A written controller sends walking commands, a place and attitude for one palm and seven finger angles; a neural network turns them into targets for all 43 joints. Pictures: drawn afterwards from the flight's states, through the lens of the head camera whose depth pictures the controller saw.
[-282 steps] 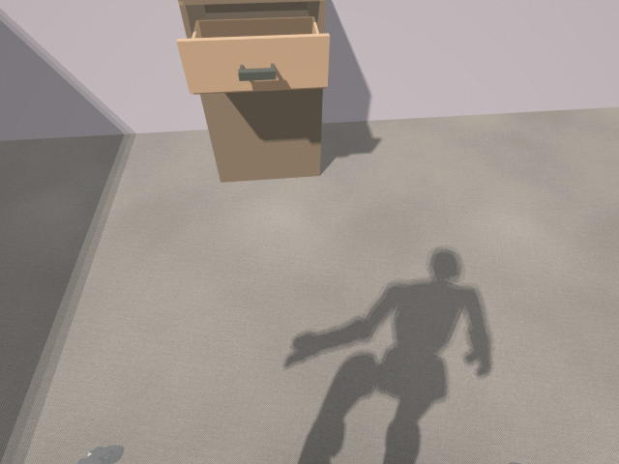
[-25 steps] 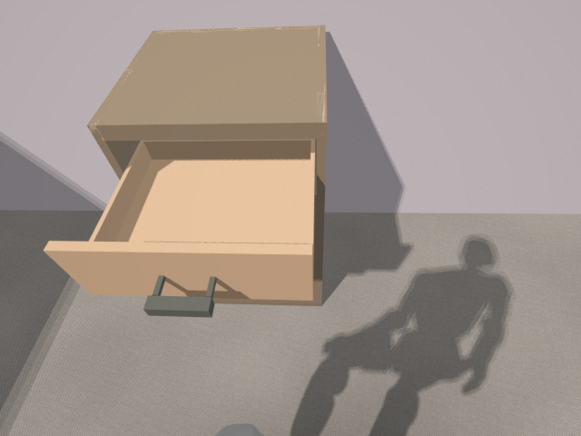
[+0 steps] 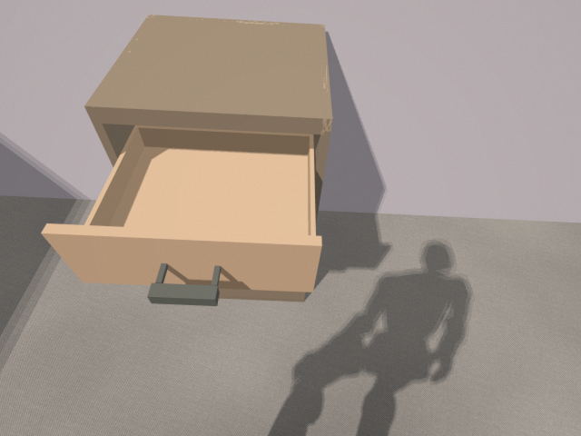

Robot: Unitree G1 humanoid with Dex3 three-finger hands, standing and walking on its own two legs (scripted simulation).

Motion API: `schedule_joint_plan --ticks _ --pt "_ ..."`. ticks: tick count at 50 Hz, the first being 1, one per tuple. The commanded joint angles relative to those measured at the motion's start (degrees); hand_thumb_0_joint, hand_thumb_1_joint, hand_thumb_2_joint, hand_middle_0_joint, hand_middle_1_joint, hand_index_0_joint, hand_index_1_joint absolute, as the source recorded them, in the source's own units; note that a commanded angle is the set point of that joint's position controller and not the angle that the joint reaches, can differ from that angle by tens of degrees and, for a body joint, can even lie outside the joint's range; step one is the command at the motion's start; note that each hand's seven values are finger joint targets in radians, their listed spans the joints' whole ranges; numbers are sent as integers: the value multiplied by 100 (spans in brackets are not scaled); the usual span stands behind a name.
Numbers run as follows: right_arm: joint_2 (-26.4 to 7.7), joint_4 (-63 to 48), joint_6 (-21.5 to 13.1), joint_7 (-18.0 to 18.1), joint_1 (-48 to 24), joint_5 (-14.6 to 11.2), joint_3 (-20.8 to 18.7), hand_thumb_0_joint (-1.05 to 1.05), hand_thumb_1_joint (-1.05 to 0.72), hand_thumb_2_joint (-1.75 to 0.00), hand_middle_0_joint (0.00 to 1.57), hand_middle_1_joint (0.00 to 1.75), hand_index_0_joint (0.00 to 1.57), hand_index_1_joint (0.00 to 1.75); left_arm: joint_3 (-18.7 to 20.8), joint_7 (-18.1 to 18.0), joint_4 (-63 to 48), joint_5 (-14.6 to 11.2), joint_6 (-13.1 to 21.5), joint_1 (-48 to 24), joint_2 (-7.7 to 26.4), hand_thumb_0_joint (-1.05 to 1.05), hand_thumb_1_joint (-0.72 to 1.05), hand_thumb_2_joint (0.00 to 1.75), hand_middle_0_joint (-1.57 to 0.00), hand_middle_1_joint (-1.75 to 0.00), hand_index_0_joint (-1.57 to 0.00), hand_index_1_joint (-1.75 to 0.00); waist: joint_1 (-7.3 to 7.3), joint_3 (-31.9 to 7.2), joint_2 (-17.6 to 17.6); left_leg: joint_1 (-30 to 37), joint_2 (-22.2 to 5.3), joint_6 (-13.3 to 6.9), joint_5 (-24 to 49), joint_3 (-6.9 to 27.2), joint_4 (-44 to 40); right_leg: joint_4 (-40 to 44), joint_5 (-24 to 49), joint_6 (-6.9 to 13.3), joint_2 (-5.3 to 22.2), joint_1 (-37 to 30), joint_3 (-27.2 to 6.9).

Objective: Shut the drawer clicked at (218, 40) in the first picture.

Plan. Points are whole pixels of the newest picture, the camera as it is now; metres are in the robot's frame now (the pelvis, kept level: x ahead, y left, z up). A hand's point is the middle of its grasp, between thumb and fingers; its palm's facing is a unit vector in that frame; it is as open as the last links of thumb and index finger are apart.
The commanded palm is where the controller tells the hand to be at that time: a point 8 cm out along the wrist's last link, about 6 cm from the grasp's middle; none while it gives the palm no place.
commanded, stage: come to a stop and stand still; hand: left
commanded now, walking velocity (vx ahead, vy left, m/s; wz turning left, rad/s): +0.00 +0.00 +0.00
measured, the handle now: (187, 282) +0.36 +0.20 -0.07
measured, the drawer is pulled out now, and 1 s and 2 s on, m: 0.28 0.28 0.28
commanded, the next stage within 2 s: look again from close up in 1.26 s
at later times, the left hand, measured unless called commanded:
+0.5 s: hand out of the picture -0.02 +0.10 -0.18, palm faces +0.08 -0.98 -0.17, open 7.4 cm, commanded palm none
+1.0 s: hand out of the picture -0.01 +0.13 -0.18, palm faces +0.09 -0.98 -0.18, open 7.4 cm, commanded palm none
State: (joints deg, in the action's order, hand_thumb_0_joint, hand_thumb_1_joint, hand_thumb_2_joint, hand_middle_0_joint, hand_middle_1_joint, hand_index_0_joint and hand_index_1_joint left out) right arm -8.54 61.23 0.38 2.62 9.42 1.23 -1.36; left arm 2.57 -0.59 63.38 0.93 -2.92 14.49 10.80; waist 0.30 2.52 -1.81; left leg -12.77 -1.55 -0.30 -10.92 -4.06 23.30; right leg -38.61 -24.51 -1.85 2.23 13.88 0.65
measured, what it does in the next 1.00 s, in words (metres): steps on the spot: right foot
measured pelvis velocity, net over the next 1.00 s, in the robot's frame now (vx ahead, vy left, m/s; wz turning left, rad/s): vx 0.02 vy -0.03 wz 0.02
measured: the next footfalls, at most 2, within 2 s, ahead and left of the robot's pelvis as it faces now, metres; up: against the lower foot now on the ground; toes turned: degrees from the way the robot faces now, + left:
right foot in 0.06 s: -0.01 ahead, -0.13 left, +0.00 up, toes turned -2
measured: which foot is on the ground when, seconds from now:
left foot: down 0.00-1.00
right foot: up 0.00-0.04, down 0.06-1.00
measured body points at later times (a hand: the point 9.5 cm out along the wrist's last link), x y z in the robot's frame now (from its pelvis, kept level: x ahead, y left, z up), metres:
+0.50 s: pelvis +0.00 -0.05 +0.00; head +0.01 -0.06 +0.45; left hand -0.02 +0.15 -0.16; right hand -0.05 -0.26 -0.17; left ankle +0.01 +0.12 -0.74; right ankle -0.05 -0.13 -0.74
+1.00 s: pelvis +0.02 -0.03 +0.00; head +0.02 -0.04 +0.45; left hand -0.01 +0.18 -0.16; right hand +0.03 -0.26 -0.16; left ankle +0.01 +0.12 -0.74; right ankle -0.05 -0.13 -0.74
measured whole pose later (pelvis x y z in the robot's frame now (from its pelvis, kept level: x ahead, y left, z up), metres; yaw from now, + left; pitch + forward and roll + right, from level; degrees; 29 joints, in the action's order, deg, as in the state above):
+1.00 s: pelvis +0.02 -0.03 +0.00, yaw +1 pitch -1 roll +1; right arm -8.8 65.7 0.1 3.0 14.1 0.5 0.0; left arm 0.9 -1.9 66.0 0.5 0.4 17.7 7.2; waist 0.7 1.7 -0.1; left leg -9.5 -3.7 3.1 -12.0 -2.0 23.0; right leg -22.7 -18.2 1.4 -0.1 3.2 3.2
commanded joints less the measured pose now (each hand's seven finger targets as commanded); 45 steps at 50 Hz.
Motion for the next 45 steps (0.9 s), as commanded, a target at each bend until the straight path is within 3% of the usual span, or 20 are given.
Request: schedule_joint_plan --ticks 1,2,3,4,5,7,9,12,19,29,45 --pt "-862 35 -56 -5 516 -67 -225 0 -90 -90 20 30 20 30 -24 -86 -47 -7 223 614 269 0 90 90 -20 -30 -20 -30 33 -495 710 379 -896 -396 1172 931 -75 1963 1400 91 42 -689 63" --pt "-647 40 -72 -27 524 -112 -175 0 -90 -90 20 30 20 30 -29 -114 6 -3 276 590 447 0 90 90 -20 -30 -20 -30 -37 -432 257 38 -614 -133 649 652 131 2117 1721 240 456 -886 -457" --pt "-440 44 -67 -72 499 -127 -118 0 -90 -90 20 30 20 30 -49 -126 -6 -26 304 428 608 0 90 90 -20 -30 -20 -30 -90 -287 44 -72 -387 24 157 449 91 2206 1890 395 821 -768 -659" --pt "-339 52 -23 -77 405 -80 -62 0 -90 -90 20 30 20 30 -50 -121 13 -25 341 350 633 0 90 90 -20 -30 -20 -30 -99 -118 -558 22 -212 126 -74 297 115 2290 1897 514 864 -394 -790" --pt "-352 92 9 -78 433 -48 -45 0 -90 -90 20 30 20 30 -59 -126 21 -35 371 237 616 0 90 90 -20 -30 -20 -30 -104 109 -996 114 -228 140 -176 277 115 2393 1866 563 841 -110 -799" --pt "-402 254 9 -83 680 -40 -32 0 -90 -90 20 30 20 30 -109 -132 3 -51 361 131 456 0 90 90 -20 -30 -20 -30 -181 267 -707 361 -314 132 203 341 -38 2378 1477 507 646 100 -577" --pt "-408 388 -14 -77 812 -49 -6 0 -90 -90 20 30 20 30 -117 -143 20 -69 354 209 385 0 90 90 -20 -30 -20 -30 -138 352 -290 396 -385 116 505 396 -139 2348 1332 426 459 35 -444" --pt "-368 475 0 -62 907 -44 22 0 -90 -90 20 30 20 30 -102 -153 78 -88 337 331 343 0 90 90 -20 -30 -20 -30 -84 471 -70 338 -396 131 450 390 -148 2433 996 424 411 41 -443" --pt "-291 533 -4 -35 1130 -49 40 0 -90 -90 20 30 20 30 -90 -170 79 -88 354 508 279 0 90 90 -20 -30 -20 -30 -66 410 -61 308 -404 155 563 353 -77 2432 1331 433 413 -124 -411" --pt "-249 498 -64 28 1128 -76 34 0 -90 -90 20 30 20 30 -80 -204 160 -67 393 800 142 0 90 90 -20 -30 -20 -30 -33 128 83 448 -446 137 1054 317 24 2065 2861 361 381 -498 -270" --pt "-410 365 -86 29 881 -75 46 0 -90 -90 20 30 20 30 -105 -195 164 -44 372 786 178 0 90 90 -20 -30 -20 -30 -19 285 172 622 -482 55 1219 441 -144 2061 2390 335 345 -385 -213"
